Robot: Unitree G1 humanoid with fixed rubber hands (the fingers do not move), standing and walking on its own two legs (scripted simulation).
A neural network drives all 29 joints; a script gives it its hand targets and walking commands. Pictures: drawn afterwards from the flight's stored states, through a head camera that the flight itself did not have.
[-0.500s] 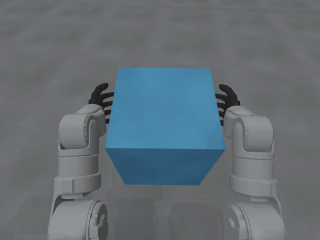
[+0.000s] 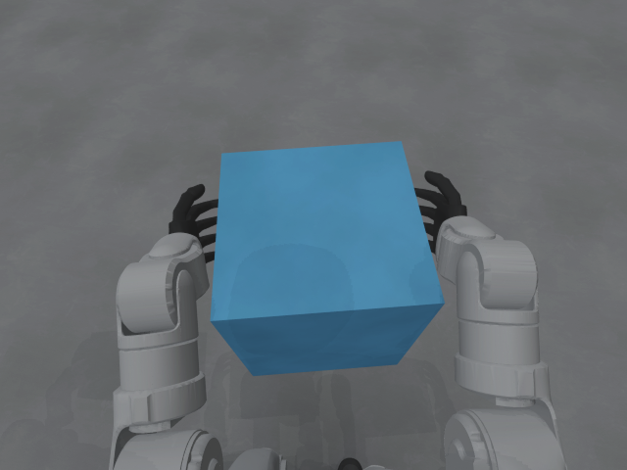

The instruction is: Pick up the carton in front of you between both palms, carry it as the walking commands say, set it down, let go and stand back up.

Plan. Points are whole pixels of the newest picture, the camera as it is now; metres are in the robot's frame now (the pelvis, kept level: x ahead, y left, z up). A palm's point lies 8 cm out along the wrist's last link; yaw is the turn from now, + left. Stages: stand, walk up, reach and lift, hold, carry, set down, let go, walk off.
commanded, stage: carry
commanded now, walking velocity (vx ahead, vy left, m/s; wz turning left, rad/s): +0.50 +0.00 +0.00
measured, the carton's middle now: (319, 271) +0.36 +0.01 +0.01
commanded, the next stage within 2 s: none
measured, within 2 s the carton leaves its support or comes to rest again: neither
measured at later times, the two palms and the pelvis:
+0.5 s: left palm (218, 105) +0.61 +0.16 +0.08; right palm (418, 112) +0.59 -0.13 +0.08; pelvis +0.34 +0.04 +0.01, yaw -3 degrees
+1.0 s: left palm out of the picture +0.91 +0.11 +0.10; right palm out of the picture +0.91 -0.19 +0.09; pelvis +0.64 -0.04 +0.01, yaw +0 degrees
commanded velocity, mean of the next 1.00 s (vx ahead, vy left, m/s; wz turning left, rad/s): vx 0.50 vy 0.00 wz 0.00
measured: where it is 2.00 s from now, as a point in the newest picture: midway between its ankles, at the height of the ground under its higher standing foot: (327, 165)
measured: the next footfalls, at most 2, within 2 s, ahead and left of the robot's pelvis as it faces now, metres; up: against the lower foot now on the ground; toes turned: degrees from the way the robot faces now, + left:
left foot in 0.28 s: +0.37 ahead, +0.11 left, +0.00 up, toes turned +8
right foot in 0.74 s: +0.67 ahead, -0.12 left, +0.00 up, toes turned -14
